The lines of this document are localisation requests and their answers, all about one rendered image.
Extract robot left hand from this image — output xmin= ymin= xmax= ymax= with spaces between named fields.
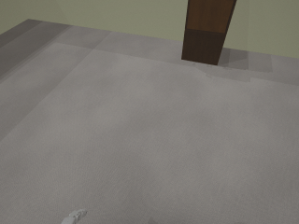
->
xmin=61 ymin=209 xmax=87 ymax=224

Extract cupboard door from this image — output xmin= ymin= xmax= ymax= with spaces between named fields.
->
xmin=187 ymin=0 xmax=234 ymax=34

